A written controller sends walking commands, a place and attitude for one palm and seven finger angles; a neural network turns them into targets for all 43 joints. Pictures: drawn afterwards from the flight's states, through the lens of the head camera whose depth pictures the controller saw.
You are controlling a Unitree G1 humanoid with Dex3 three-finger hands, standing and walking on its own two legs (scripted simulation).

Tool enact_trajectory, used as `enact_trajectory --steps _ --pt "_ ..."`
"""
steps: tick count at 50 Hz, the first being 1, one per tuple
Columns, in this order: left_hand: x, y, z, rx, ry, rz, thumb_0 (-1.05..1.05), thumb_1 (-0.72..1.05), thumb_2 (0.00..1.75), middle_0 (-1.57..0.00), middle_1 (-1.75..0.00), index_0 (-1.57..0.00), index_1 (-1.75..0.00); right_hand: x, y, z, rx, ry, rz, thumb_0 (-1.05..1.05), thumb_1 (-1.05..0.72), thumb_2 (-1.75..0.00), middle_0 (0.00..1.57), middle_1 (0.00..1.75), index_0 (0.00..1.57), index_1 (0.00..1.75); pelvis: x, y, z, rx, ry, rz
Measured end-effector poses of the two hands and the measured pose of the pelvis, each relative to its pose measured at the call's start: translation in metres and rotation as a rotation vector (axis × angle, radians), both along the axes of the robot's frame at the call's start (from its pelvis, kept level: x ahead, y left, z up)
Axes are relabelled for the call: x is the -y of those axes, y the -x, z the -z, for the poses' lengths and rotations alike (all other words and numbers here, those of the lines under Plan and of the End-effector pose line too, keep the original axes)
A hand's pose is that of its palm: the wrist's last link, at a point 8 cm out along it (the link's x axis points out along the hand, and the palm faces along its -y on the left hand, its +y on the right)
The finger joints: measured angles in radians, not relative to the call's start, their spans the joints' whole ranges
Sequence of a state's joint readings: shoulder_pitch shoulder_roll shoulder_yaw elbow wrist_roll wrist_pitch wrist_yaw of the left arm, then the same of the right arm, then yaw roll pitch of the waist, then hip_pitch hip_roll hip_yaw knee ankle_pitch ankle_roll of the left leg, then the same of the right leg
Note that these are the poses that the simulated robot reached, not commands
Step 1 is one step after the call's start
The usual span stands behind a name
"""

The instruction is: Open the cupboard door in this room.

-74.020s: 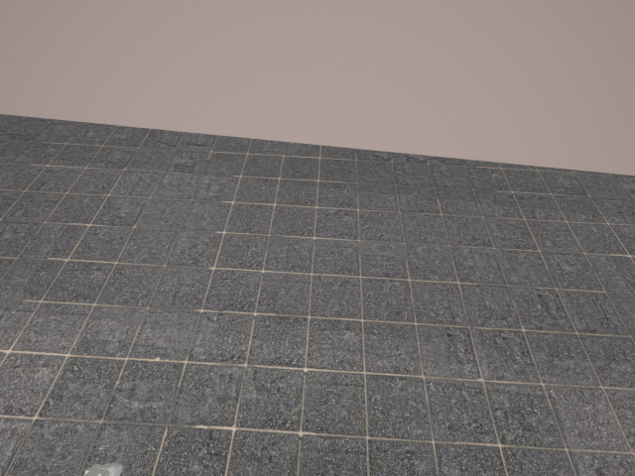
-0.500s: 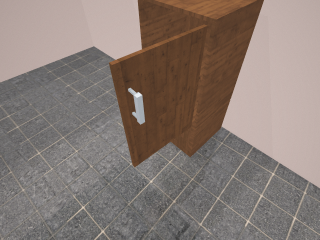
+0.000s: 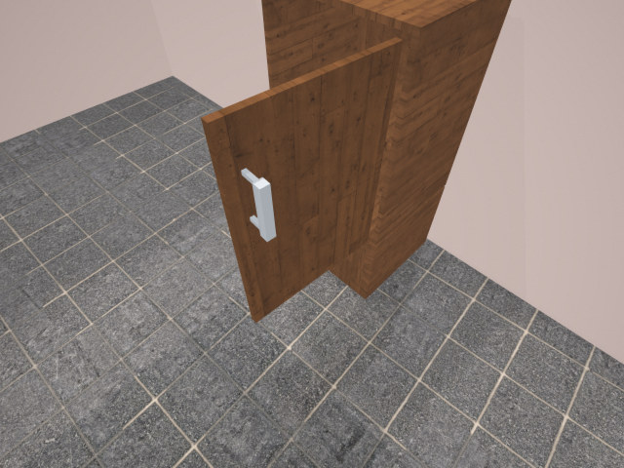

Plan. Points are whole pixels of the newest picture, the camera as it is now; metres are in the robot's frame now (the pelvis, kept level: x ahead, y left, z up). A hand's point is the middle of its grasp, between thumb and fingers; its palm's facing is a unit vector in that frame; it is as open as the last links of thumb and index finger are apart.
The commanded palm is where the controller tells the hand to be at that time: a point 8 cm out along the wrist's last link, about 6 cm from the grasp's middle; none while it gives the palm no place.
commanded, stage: look to check the result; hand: left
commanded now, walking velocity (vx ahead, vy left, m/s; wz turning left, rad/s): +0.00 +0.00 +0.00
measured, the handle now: (258, 205) +0.52 +0.13 +0.01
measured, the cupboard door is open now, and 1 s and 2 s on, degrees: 86 86 86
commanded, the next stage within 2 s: stand and wait in 0.30 s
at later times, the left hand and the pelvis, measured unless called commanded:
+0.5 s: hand out of the picture -0.01 +0.18 -0.17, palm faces +0.04 -0.98 -0.21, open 7.4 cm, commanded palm none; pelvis +0.00 +0.00 +0.00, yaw +0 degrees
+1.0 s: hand out of the picture -0.01 +0.20 -0.17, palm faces +0.03 -0.97 -0.24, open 7.4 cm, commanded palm none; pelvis +0.00 +0.01 +0.00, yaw -1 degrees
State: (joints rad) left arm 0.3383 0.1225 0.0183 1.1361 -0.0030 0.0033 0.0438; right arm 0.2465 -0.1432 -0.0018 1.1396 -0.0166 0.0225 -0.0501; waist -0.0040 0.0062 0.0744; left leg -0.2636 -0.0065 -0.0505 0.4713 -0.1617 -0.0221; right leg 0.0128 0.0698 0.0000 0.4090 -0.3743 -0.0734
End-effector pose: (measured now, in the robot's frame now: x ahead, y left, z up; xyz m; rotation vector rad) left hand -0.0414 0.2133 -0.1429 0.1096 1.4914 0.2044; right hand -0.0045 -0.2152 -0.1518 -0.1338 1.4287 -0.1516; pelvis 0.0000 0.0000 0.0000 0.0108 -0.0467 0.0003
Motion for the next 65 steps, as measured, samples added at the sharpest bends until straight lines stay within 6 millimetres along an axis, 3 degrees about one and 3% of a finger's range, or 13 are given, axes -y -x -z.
enact_trajectory --steps 18,35,65 --pt "-0.011 -0.015 -0.002 0.043 -0.012 0.025 0.0 0.91 0.9 -0.2 -0.3 -0.2 -0.3 0.006 -0.017 -0.003 0.043 0.014 -0.014 0.0 -0.91 -0.9 0.2 0.3 0.2 0.29 -0.003 0.002 -0.002 0.0 -0.001 0.002" --pt "-0.026 -0.03 -0.004 0.071 -0.031 0.047 0.0 0.91 0.9 -0.2 -0.3 -0.2 -0.3 0.014 -0.019 -0.008 0.05 0.045 -0.013 0.0 -0.91 -0.9 0.2 0.3 0.2 0.29 -0.007 0.001 -0.003 0.0 0.002 0.007" --pt "-0.037 -0.034 -0.007 0.072 -0.047 0.064 0.0 0.91 0.9 -0.2 -0.3 -0.2 -0.3 0.018 -0.031 -0.011 0.075 0.055 -0.018 0.0 -0.91 -0.9 0.2 0.3 0.2 0.29 -0.01 0.0 -0.004 -0.002 0.001 0.014"
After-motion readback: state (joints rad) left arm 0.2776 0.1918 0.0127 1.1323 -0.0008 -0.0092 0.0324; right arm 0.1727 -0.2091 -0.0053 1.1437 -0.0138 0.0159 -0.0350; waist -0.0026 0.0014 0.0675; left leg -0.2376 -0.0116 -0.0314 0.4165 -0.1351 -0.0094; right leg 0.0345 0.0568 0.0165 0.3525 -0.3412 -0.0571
